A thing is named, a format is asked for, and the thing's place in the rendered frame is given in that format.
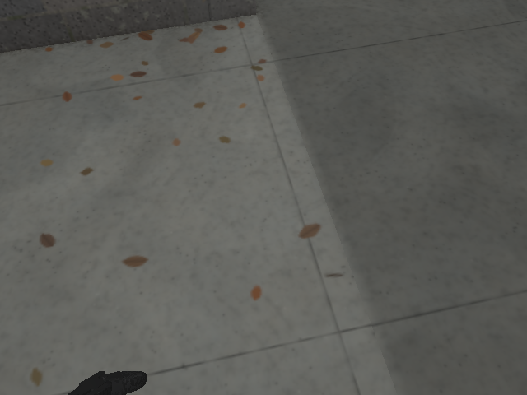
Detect robot left hand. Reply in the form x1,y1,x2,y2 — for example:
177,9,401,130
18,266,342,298
68,371,147,395

